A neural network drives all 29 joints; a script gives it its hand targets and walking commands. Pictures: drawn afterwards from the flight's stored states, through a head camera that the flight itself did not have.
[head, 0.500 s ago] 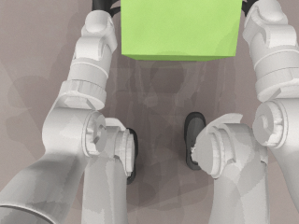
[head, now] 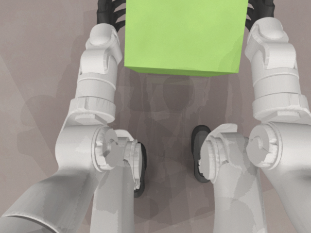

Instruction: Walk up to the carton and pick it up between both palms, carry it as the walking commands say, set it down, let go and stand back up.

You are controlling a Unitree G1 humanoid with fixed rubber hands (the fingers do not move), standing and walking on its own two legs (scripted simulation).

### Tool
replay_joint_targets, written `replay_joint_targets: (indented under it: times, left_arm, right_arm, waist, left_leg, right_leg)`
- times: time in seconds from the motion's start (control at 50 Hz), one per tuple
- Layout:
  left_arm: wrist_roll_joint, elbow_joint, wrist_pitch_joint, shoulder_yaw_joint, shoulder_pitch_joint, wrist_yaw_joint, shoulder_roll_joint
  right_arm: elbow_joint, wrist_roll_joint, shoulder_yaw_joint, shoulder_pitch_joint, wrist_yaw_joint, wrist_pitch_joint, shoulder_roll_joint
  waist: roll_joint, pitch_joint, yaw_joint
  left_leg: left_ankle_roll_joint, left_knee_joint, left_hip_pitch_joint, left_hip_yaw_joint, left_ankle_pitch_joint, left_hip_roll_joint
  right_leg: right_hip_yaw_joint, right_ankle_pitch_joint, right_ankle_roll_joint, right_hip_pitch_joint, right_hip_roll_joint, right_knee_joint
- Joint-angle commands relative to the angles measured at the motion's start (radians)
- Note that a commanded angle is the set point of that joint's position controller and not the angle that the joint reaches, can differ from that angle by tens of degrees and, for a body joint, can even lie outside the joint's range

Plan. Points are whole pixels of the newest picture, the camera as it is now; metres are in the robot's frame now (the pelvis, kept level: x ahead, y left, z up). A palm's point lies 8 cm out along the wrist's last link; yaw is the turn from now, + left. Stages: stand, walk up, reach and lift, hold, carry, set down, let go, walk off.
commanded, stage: reach and lift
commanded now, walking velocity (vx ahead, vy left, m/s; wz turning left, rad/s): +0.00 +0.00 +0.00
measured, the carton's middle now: (180, 19) +0.56 -0.08 -0.19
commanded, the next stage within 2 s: none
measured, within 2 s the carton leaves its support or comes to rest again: neither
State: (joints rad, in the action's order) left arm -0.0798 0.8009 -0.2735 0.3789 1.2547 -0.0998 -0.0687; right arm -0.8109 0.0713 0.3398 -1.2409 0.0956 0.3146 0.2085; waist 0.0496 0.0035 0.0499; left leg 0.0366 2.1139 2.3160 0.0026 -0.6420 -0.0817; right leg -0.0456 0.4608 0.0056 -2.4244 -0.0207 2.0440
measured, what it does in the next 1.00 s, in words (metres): rises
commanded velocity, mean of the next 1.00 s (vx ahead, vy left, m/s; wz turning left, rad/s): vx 0.00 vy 0.00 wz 0.00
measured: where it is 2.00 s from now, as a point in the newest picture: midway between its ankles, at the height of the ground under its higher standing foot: (168, 170)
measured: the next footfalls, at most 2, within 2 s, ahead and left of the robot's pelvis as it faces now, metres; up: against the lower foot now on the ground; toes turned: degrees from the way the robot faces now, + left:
none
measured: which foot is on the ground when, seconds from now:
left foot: down 0.00-1.00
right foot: down 0.00-1.00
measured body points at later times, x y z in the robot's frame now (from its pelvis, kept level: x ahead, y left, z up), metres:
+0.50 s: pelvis -0.01 +0.01 +0.05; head +0.29 -0.03 +0.38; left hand +0.53 +0.08 -0.04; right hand +0.49 -0.22 -0.05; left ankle +0.09 +0.12 -0.36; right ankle +0.12 -0.13 -0.36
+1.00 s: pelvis +0.01 +0.00 +0.11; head +0.27 -0.03 +0.47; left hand +0.52 +0.08 +0.03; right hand +0.48 -0.22 +0.02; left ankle +0.09 +0.12 -0.36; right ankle +0.12 -0.13 -0.36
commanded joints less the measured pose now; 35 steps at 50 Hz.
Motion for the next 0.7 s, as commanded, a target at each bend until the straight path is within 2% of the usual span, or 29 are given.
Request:
replay_joint_targets:
  times: [0.0,0.04,0.06,0.08,0.1,0.12,0.16,0.18,0.2,0.22,0.26,0.28,0.3,0.32,0.34,0.36,0.4,0.44,0.46,0.48,0.5,0.52,0.54,0.56,0.58,0.6,0.62,0.66,0.68]
  left_arm:
    - [0.127,-0.058,0.004,-0.419,0.549,0.241,1.030]
    - [0.160,-0.144,0.028,-0.465,0.624,0.230,0.968]
    - [0.165,-0.197,0.024,-0.502,0.592,0.224,1.018]
    - [0.159,-0.192,0.027,-0.481,0.619,0.221,0.993]
    - [0.163,-0.178,0.020,-0.492,0.554,0.219,1.013]
    - [0.164,-0.189,0.014,-0.516,0.571,0.218,0.999]
    - [0.130,-0.122,-0.004,-0.465,0.573,0.225,1.005]
    - [0.120,-0.092,-0.015,-0.472,0.529,0.230,0.987]
    - [0.075,-0.004,-0.026,-0.377,0.499,0.236,1.016]
    - [0.054,-0.002,-0.043,-0.371,0.455,0.250,1.008]
    - [0.063,-0.009,-0.046,-0.365,0.453,0.250,1.022]
    - [0.073,-0.062,-0.047,-0.404,0.487,0.261,1.063]
    - [0.108,-0.126,-0.050,-0.431,0.545,0.265,1.069]
    - [0.105,-0.127,-0.064,-0.410,0.519,0.265,1.090]
    - [0.057,-0.029,-0.080,-0.366,0.494,0.271,1.058]
    - [0.063,-0.035,-0.074,-0.395,0.513,0.271,1.070]
    - [0.030,-0.013,-0.073,-0.345,0.541,0.282,1.051]
    - [0.025,0.028,-0.085,-0.340,0.491,0.271,1.110]
    - [0.035,0.000,-0.074,-0.324,0.507,0.279,1.084]
    - [0.013,0.017,-0.077,-0.300,0.554,0.274,1.069]
    - [0.008,0.025,-0.077,-0.311,0.516,0.273,1.096]
    - [0.024,-0.021,-0.073,-0.331,0.472,0.266,1.055]
    - [0.026,-0.010,-0.059,-0.317,0.581,0.265,1.059]
    - [0.045,-0.058,-0.065,-0.351,0.524,0.263,1.107]
    - [0.043,-0.021,-0.063,-0.330,0.507,0.259,1.117]
    - [0.017,0.001,-0.076,-0.349,0.465,0.261,1.109]
    - [-0.002,0.037,-0.084,-0.311,0.444,0.255,1.111]
    - [-0.025,0.040,-0.092,-0.329,0.368,0.255,1.143]
    - [0.039,-0.042,-0.091,-0.388,0.422,0.252,1.180]
  right_arm:
    - [0.133,-0.140,-0.486,-0.622,-0.329,-0.027,-1.013]
    - [0.116,-0.142,-0.484,-0.565,-0.312,-0.019,-1.061]
    - [0.145,-0.148,-0.510,-0.553,-0.306,-0.020,-1.075]
    - [0.136,-0.148,-0.523,-0.589,-0.300,-0.019,-1.058]
    - [0.170,-0.161,-0.531,-0.568,-0.284,-0.022,-1.043]
    - [0.157,-0.156,-0.539,-0.566,-0.287,-0.023,-1.063]
    - [0.119,-0.121,-0.521,-0.557,-0.289,-0.004,-1.055]
    - [0.181,-0.124,-0.506,-0.608,-0.288,-0.009,-1.023]
    - [0.103,-0.069,-0.470,-0.614,-0.291,0.011,-1.026]
    - [0.160,-0.081,-0.484,-0.606,-0.295,0.010,-1.002]
    - [0.174,-0.070,-0.497,-0.636,-0.309,0.021,-1.012]
    - [0.176,-0.079,-0.504,-0.628,-0.312,0.028,-1.000]
    - [0.232,-0.103,-0.502,-0.621,-0.313,0.022,-1.038]
    - [0.187,-0.081,-0.487,-0.602,-0.316,0.039,-1.031]
    - [0.113,-0.057,-0.433,-0.592,-0.314,0.044,-1.029]
    - [0.127,-0.015,-0.417,-0.579,-0.315,0.040,-1.017]
    - [0.099,-0.004,-0.376,-0.587,-0.330,0.047,-1.005]
    - [0.145,-0.008,-0.369,-0.628,-0.336,0.042,-1.015]
    - [0.064,0.012,-0.362,-0.578,-0.338,0.062,-1.007]
    - [0.039,0.024,-0.319,-0.562,-0.338,0.062,-1.036]
    - [0.075,0.029,-0.333,-0.548,-0.338,0.049,-1.029]
    - [0.066,-0.009,-0.347,-0.531,-0.350,0.057,-1.053]
    - [0.072,-0.003,-0.323,-0.589,-0.355,0.050,-1.029]
    - [0.133,-0.022,-0.375,-0.576,-0.356,0.050,-1.075]
    - [0.091,0.007,-0.342,-0.550,-0.352,0.051,-1.040]
    - [0.121,-0.015,-0.356,-0.584,-0.363,0.047,-1.041]
    - [0.083,0.016,-0.346,-0.562,-0.367,0.057,-1.011]
    - [0.105,0.018,-0.328,-0.518,-0.383,0.044,-1.021]
    - [0.184,-0.023,-0.410,-0.501,-0.390,0.046,-1.094]
  waist:
    - [-0.096,-1.238,0.030]
    - [-0.110,-1.226,0.046]
    - [-0.064,-1.334,0.020]
    - [-0.121,-1.364,0.013]
    - [-0.070,-1.312,0.031]
    - [-0.055,-1.301,0.009]
    - [-0.084,-1.230,-0.008]
    - [-0.059,-1.141,0.023]
    - [-0.081,-1.078,-0.012]
    - [-0.077,-1.100,-0.036]
    - [-0.142,-1.149,-0.006]
    - [-0.114,-1.210,-0.015]
    - [-0.063,-1.298,0.021]
    - [-0.099,-1.302,0.017]
    - [-0.070,-1.134,0.001]
    - [-0.092,-1.131,0.058]
    - [-0.057,-1.092,0.010]
    - [-0.020,-1.124,0.019]
    - [-0.094,-1.136,0.031]
    - [-0.039,-1.105,0.013]
    - [-0.052,-1.069,0.040]
    - [-0.047,-1.167,-0.003]
    - [-0.020,-1.151,0.008]
    - [-0.057,-1.209,0.009]
    - [-0.059,-1.191,0.048]
    - [0.020,-1.165,-0.033]
    - [-0.044,-1.161,0.020]
    - [0.039,-1.160,-0.009]
    - [-0.030,-1.300,0.023]
  left_leg:
    - [-0.021,-0.195,-0.437,0.079,0.402,-0.114]
    - [-0.008,-0.202,-0.399,0.091,0.367,-0.105]
    - [0.003,-0.228,-0.477,0.089,0.436,-0.115]
    - [-0.009,-0.208,-0.449,0.093,0.390,-0.115]
    - [-0.005,-0.213,-0.425,0.103,0.392,-0.112]
    - [-0.005,-0.242,-0.450,0.093,0.386,-0.119]
    - [-0.010,-0.259,-0.439,0.093,0.285,-0.115]
    - [-0.016,-0.268,-0.431,0.088,0.285,-0.115]
    - [-0.027,-0.296,-0.407,0.085,0.233,-0.117]
    - [-0.018,-0.299,-0.430,0.098,0.237,-0.111]
    - [-0.028,-0.309,-0.478,0.082,0.248,-0.119]
    - [-0.016,-0.302,-0.468,0.089,0.279,-0.118]
    - [-0.018,-0.313,-0.537,0.082,0.288,-0.109]
    - [-0.023,-0.342,-0.556,0.064,0.277,-0.108]
    - [-0.026,-0.367,-0.478,0.086,0.187,-0.123]
    - [-0.023,-0.353,-0.490,0.081,0.219,-0.112]
    - [-0.020,-0.370,-0.485,0.070,0.169,-0.112]
    - [-0.019,-0.395,-0.521,0.070,0.166,-0.108]
    - [-0.015,-0.379,-0.440,0.064,0.151,-0.119]
    - [-0.029,-0.410,-0.452,0.077,0.112,-0.121]
    - [-0.020,-0.418,-0.480,0.072,0.156,-0.114]
    - [-0.013,-0.423,-0.564,0.064,0.171,-0.124]
    - [-0.016,-0.394,-0.504,0.075,0.148,-0.122]
    - [-0.011,-0.423,-0.594,0.051,0.239,-0.113]
    - [-0.012,-0.426,-0.598,0.065,0.222,-0.118]
    - [-0.008,-0.461,-0.638,0.086,0.237,-0.118]
    - [-0.005,-0.452,-0.613,0.063,0.222,-0.120]
    - [-0.004,-0.483,-0.656,0.052,0.250,-0.115]
    - [-0.005,-0.492,-0.780,0.042,0.299,-0.113]
  right_leg:
    - [0.104,-0.487,0.019,1.014,0.105,-0.097]
    - [0.091,-0.481,0.023,1.052,0.113,-0.105]
    - [0.092,-0.523,0.020,1.114,0.119,-0.120]
    - [0.080,-0.496,0.029,1.173,0.119,-0.131]
    - [0.076,-0.518,0.021,1.158,0.116,-0.133]
    - [0.079,-0.506,0.026,1.136,0.123,-0.130]
    - [0.086,-0.363,0.022,1.066,0.126,-0.176]
    - [0.101,-0.356,0.031,0.988,0.131,-0.190]
    - [0.103,-0.277,0.021,0.963,0.128,-0.223]
    - [0.115,-0.253,0.029,0.977,0.126,-0.238]
    - [0.145,-0.220,0.031,0.996,0.133,-0.249]
    - [0.140,-0.267,0.024,1.045,0.138,-0.243]
    - [0.127,-0.287,0.018,1.035,0.131,-0.232]
    - [0.150,-0.264,0.021,1.047,0.127,-0.240]
    - [0.137,-0.160,0.014,0.981,0.137,-0.283]
    - [0.142,-0.194,0.013,0.974,0.123,-0.283]
    - [0.139,-0.133,0.000,0.912,0.127,-0.288]
    - [0.143,-0.143,-0.002,0.899,0.128,-0.286]
    - [0.143,-0.116,0.001,0.994,0.136,-0.322]
    - [0.121,-0.087,-0.010,0.997,0.130,-0.335]
    - [0.142,-0.152,0.002,0.943,0.139,-0.328]
    - [0.154,-0.137,0.003,0.966,0.134,-0.329]
    - [0.112,-0.107,-0.006,0.953,0.131,-0.329]
    - [0.143,-0.198,0.011,0.979,0.137,-0.320]
    - [0.160,-0.204,0.008,0.952,0.142,-0.328]
    - [0.138,-0.188,0.004,0.927,0.122,-0.333]
    - [0.152,-0.161,0.008,0.946,0.124,-0.362]
    - [0.145,-0.216,0.007,0.908,0.134,-0.329]
    - [0.157,-0.244,0.013,0.984,0.145,-0.346]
